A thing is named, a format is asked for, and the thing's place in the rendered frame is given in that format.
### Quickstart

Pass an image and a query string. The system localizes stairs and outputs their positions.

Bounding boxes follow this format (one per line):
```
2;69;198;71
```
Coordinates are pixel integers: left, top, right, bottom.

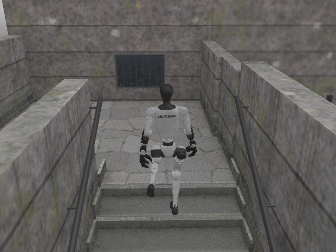
91;187;249;252

